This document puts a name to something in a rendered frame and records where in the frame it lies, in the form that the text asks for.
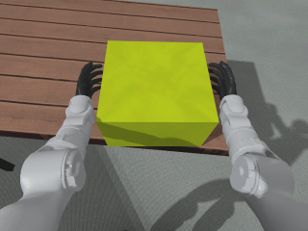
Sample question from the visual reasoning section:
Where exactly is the right robot hand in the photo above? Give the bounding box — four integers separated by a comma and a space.
208, 61, 237, 101

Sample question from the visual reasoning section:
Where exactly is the robot left forearm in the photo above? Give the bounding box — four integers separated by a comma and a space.
20, 95, 95, 191

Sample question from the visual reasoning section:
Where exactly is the left robot upper arm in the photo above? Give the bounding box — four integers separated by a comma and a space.
0, 148, 87, 231

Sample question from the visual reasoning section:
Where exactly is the left robot hand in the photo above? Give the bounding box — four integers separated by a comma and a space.
75, 62, 103, 99

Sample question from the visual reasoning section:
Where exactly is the right robot upper arm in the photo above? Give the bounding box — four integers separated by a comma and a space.
229, 153, 308, 231

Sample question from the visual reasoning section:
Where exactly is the table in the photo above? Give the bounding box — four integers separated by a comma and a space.
0, 0, 229, 171

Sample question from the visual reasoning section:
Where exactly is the carton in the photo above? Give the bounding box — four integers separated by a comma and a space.
95, 40, 219, 147

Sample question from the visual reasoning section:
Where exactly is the robot right forearm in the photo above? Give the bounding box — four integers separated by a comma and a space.
218, 94, 295, 192

